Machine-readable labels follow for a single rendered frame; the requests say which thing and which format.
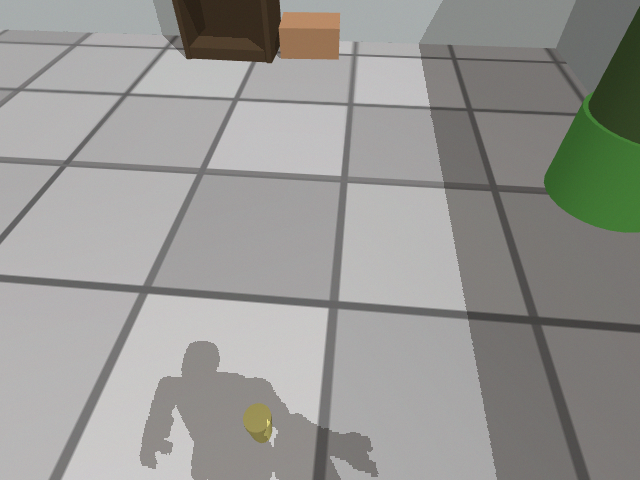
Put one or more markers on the potted plant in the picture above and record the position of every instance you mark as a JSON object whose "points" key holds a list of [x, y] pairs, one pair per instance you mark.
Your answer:
{"points": [[595, 174]]}

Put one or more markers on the bookshelf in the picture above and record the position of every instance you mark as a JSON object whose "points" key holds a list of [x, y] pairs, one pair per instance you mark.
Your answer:
{"points": [[235, 30]]}

